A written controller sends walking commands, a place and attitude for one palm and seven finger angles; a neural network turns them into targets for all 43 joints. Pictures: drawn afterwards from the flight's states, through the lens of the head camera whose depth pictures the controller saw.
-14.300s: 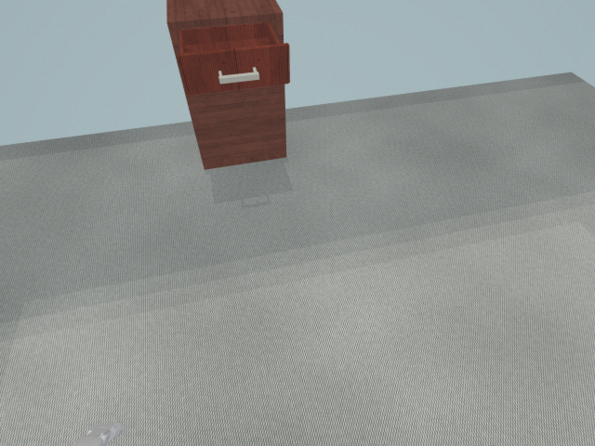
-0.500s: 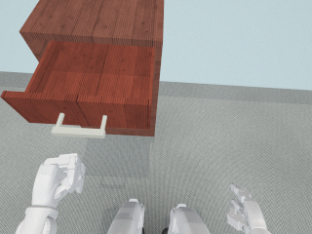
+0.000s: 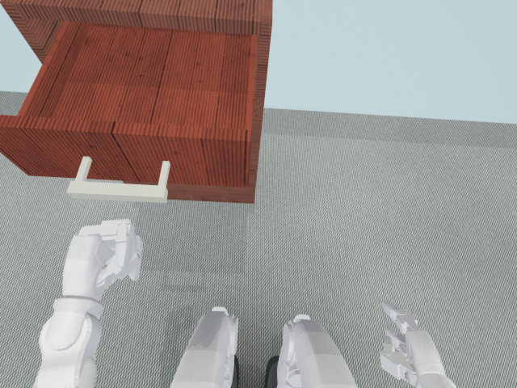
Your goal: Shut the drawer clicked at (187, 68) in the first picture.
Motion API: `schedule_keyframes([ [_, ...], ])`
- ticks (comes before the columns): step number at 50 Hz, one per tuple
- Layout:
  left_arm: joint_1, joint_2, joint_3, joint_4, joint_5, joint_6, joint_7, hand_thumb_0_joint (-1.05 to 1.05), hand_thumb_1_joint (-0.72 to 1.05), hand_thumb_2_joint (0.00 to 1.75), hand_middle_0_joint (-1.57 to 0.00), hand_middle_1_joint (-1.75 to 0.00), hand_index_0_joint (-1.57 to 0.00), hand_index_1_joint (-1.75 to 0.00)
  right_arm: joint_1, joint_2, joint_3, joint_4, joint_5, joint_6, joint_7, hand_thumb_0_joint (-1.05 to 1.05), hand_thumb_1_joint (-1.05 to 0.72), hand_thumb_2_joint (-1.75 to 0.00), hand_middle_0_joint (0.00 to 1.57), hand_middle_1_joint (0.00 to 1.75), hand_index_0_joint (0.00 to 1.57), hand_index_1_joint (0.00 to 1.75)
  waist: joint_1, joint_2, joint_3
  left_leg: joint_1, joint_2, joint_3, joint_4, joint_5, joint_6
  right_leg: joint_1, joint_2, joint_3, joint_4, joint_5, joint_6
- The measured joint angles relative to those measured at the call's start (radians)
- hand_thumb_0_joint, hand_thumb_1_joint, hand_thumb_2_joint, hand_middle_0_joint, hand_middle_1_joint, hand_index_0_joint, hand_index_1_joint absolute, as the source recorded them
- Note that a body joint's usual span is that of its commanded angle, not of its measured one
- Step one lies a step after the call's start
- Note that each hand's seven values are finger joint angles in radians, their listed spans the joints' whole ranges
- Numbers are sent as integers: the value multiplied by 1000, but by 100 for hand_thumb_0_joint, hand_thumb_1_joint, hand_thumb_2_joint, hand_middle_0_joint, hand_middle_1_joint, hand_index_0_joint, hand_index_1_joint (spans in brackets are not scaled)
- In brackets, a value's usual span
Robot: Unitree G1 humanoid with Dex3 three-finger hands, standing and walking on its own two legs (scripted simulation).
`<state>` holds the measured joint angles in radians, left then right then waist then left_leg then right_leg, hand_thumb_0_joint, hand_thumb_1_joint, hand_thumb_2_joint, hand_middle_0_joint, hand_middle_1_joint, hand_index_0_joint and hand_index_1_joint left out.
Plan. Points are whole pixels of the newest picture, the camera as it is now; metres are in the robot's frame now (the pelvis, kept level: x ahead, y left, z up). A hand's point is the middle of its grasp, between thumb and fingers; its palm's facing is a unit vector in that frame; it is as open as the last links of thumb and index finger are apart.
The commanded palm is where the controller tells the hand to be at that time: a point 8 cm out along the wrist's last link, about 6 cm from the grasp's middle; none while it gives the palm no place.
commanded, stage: bring the fist close to the handle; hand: left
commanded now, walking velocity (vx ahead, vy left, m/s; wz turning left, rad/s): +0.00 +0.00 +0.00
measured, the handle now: (122, 179) +0.41 +0.24 +0.01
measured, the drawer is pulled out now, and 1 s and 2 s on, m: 0.22 0.21 0.08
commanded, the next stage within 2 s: push the drawer shut in 0.44 s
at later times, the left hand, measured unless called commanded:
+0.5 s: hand (138, 248) +0.30 +0.20 +0.00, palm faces +0.01 -1.00 -0.02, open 3.3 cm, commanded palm +0.29 +0.25 +0.01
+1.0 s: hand (144, 222) +0.34 +0.20 +0.00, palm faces +0.03 -1.00 -0.05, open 3.1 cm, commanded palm +0.34 +0.24 +0.01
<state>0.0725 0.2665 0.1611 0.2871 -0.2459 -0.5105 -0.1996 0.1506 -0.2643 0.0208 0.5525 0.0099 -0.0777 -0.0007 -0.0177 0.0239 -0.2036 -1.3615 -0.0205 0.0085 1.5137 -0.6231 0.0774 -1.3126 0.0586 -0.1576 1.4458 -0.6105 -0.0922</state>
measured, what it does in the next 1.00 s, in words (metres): stands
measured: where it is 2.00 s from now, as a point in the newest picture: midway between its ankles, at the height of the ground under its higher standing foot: outside the picture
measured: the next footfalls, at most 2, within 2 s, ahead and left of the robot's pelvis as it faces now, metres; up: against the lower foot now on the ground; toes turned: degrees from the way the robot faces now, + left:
none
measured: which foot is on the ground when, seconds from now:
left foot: down 0.00-1.00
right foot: down 0.00-1.00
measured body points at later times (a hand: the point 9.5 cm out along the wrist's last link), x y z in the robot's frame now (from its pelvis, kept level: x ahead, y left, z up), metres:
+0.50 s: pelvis +0.01 +0.01 +0.00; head +0.14 +0.04 +0.43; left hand +0.30 +0.25 +0.01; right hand +0.18 -0.24 -0.10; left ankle +0.04 +0.07 -0.57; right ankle +0.04 -0.08 -0.57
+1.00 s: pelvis +0.00 +0.01 +0.00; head +0.14 +0.03 +0.43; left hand +0.34 +0.25 +0.00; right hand +0.16 -0.24 -0.11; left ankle +0.04 +0.07 -0.57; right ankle +0.04 -0.08 -0.57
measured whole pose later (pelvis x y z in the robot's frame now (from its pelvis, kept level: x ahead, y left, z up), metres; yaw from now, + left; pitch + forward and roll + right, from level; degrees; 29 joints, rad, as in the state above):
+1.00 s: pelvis +0.00 +0.01 +0.00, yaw -1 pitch +28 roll -5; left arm -0.13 0.29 0.17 0.41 -0.21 -0.47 -0.16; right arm 0.17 -0.27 0.03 0.56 0.01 0.00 0.00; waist -0.03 0.03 -0.20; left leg -1.39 -0.02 0.02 1.51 -0.62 0.09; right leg -1.34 0.06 -0.15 1.44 -0.60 -0.08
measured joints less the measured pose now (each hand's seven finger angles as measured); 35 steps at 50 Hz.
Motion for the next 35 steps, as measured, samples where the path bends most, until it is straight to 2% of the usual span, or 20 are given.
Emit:
schedule_keyframes([
  [6,-45,-8,-16,-16,7,-2,8,2,90,90,-140,-160,-140,-160,-2,-2,0,7,-3,9,5,1,-90,-90,20,30,20,30,-8,3,-5,-32,2,7,17,-3,6,-34,0,5,18,0,6],
  [14,-27,0,5,-3,15,46,38,2,90,90,-140,-160,-140,-160,21,4,4,-13,7,53,11,1,-90,-90,20,30,20,30,-8,3,-9,-13,3,20,-3,-3,13,-21,2,20,3,2,13],
  [23,-7,-6,-14,-18,7,-9,25,2,90,90,-140,-160,-140,-160,16,1,2,3,4,44,8,1,-90,-90,20,30,20,30,-7,2,-10,-5,-2,10,-9,-5,14,-6,0,12,-12,0,16],
  [30,-4,-14,-27,-23,18,11,34,2,90,90,-140,-160,-140,-160,-1,-2,-6,-13,4,51,13,1,-90,-90,20,30,20,30,-10,3,-7,-4,-3,14,-8,-6,16,-6,-1,17,-8,-2,20],
  [35,-29,-14,-27,-16,31,-8,61,2,90,90,-140,-160,-140,-160,-5,-2,-4,-11,-2,51,13,1,-91,-90,20,30,20,30,-3,4,-9,-6,-4,14,-6,-5,17,-7,-3,15,-6,-2,20],
])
